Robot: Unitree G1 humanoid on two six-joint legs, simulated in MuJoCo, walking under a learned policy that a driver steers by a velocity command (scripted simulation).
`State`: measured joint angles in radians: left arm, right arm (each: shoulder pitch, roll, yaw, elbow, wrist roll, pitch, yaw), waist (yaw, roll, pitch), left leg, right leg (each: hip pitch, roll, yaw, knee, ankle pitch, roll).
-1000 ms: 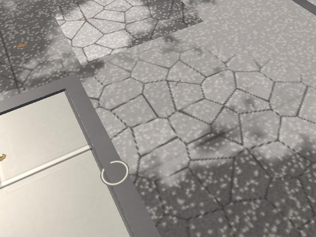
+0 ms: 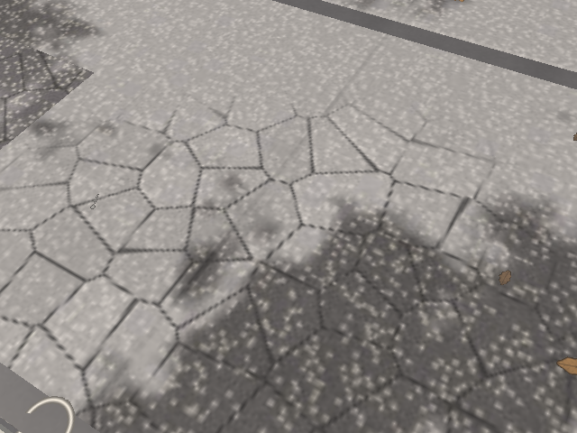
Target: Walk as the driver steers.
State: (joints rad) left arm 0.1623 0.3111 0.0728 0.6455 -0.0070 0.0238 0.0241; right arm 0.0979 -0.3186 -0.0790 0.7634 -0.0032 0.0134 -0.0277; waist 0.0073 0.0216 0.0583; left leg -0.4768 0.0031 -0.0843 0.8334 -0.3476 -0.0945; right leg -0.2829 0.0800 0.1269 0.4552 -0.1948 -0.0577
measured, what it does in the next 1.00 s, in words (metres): walks ahead, turning right: left foot, then right foot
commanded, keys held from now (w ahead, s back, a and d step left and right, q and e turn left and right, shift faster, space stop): e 0.30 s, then w+e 0.70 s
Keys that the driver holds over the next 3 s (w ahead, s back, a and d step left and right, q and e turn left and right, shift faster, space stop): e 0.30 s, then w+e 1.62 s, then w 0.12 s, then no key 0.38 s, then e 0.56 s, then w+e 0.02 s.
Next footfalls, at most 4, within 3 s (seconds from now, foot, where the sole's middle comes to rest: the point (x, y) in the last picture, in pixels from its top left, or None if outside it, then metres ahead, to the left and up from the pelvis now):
0.14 left None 0.08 0.14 -0.78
0.58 right None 0.03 -0.14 -0.78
1.04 left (389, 428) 0.45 -0.15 -0.78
1.56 right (572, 430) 0.44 -0.54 -0.78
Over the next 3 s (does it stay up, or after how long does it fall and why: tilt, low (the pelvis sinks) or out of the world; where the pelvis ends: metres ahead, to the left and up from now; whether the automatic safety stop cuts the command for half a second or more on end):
stays up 0.65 -0.75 0.00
